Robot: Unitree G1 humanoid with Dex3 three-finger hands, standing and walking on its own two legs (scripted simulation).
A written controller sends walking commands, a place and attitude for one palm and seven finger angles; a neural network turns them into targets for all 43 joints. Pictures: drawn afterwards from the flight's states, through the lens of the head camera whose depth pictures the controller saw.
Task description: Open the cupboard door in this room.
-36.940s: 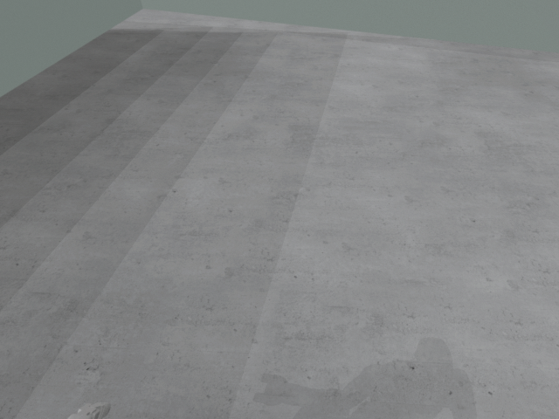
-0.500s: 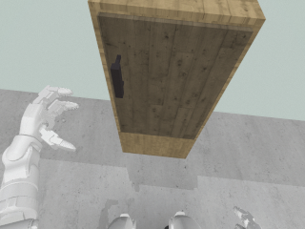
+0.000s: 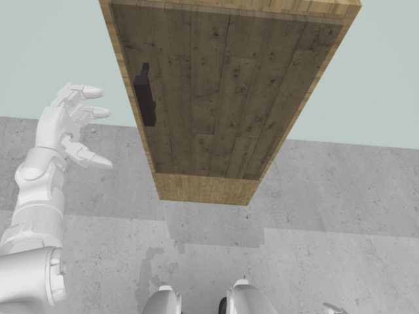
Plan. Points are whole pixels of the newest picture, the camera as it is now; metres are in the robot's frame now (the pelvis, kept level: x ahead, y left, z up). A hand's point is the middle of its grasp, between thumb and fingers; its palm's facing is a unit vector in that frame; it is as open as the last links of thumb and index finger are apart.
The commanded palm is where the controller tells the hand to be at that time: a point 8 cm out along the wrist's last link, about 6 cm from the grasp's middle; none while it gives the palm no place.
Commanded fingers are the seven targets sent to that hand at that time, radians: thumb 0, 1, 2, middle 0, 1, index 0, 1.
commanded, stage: move the hooked fingers beside the handle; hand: left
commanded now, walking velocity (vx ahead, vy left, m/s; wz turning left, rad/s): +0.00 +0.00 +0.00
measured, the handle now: (147, 95) +0.53 +0.12 +0.06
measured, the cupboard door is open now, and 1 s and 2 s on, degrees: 0 0 0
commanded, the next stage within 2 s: slide the fingers in behind the handle in 1.20 s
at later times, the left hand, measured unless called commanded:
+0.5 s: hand (110, 105) +0.50 +0.19 +0.06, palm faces -0.08 -1.00 +0.00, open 14.0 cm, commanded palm +0.47 +0.24 +0.06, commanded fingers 0.00 -0.50 0.30 -0.30 -1.20 -0.30 -1.20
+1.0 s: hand (107, 114) +0.48 +0.20 +0.06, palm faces -0.08 -1.00 +0.00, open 14.0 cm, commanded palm +0.46 +0.24 +0.06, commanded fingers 0.00 -0.50 0.30 -0.30 -1.20 -0.30 -1.20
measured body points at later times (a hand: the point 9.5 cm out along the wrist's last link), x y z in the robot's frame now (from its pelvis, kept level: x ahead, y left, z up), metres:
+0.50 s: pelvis +0.00 +0.00 -0.01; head +0.14 +0.02 +0.42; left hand +0.50 +0.25 +0.06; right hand +0.01 -0.27 -0.11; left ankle +0.00 +0.09 -0.67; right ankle +0.03 -0.11 -0.67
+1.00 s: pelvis +0.01 +0.01 +0.00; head +0.12 +0.04 +0.43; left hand +0.48 +0.25 +0.06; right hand +0.06 -0.26 -0.11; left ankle +0.00 +0.09 -0.67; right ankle +0.03 -0.11 -0.67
